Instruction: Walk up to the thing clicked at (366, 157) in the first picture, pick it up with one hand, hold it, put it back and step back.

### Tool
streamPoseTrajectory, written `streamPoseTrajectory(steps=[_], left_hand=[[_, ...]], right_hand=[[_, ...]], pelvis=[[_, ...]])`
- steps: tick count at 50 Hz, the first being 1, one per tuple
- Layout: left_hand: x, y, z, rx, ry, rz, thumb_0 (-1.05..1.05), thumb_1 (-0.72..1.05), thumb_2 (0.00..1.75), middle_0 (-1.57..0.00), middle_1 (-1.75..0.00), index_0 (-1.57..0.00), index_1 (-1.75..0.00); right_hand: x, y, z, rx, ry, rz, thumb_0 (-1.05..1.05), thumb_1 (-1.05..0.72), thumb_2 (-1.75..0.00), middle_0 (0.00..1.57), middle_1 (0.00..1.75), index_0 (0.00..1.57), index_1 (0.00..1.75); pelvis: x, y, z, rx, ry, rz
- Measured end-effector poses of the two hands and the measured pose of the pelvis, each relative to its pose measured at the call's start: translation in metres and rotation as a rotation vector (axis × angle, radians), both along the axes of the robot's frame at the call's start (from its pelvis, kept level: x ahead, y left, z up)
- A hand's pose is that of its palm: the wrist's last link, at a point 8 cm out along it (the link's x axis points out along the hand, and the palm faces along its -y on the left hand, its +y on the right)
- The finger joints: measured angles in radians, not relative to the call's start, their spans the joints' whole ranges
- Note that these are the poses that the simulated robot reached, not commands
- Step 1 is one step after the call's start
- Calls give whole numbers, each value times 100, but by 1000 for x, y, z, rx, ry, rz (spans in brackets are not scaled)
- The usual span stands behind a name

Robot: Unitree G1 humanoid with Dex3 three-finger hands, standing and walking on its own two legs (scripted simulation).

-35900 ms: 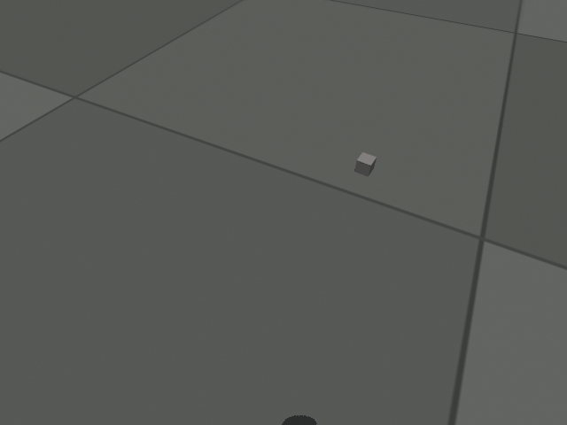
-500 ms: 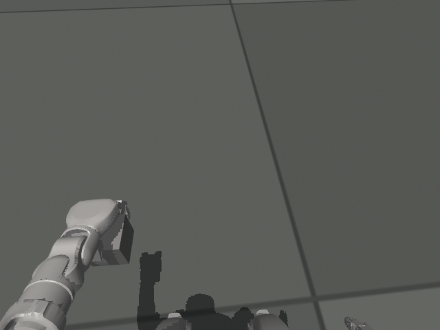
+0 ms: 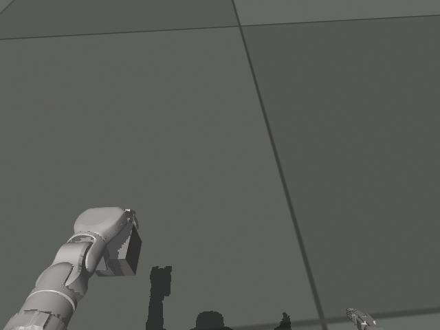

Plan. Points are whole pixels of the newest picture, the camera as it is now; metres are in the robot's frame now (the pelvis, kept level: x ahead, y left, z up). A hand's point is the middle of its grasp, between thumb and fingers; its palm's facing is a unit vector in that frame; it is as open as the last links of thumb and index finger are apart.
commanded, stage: hold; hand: left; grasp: from above
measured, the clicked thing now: (116, 250) +0.32 +0.23 -0.09
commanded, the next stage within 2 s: crouch in 1.64 s
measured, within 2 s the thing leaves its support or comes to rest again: neither
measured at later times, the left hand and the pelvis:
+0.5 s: hand (107, 245) +0.30 +0.22 -0.02, palm faces -0.46 -0.02 -0.89, open 10.4 cm; pelvis +0.00 +0.00 +0.01, yaw +0 degrees
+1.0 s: hand (105, 251) +0.28 +0.21 -0.01, palm faces -0.45 -0.03 -0.89, open 10.4 cm; pelvis -0.01 -0.01 +0.02, yaw +0 degrees
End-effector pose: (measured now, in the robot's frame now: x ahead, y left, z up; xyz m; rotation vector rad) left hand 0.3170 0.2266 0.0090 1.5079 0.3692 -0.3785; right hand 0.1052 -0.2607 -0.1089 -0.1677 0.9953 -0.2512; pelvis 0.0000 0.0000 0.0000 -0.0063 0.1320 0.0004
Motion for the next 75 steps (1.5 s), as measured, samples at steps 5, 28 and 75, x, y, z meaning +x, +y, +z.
streamPoseTrajectory(steps=[5,28,75], left_hand=[[-1,-1,7,-3,7,-10,-3,-6,47,-70,-53,-72,-51],[-15,-10,27,-8,-6,-22,-3,-6,47,-70,-53,-72,-51],[-27,-13,44,-15,-4,-41,-3,-6,47,-69,-53,-71,-51]], right_hand=[[8,0,5,1,-14,2,1,-91,-90,20,30,20,30],[20,0,14,19,-59,16,1,-91,-90,20,30,20,30],[30,5,27,25,-80,26,1,-92,-90,20,30,20,30]], pelvis=[[3,0,3,2,-12,-1],[0,-5,11,11,-60,-5],[-4,-5,22,15,-114,-8]])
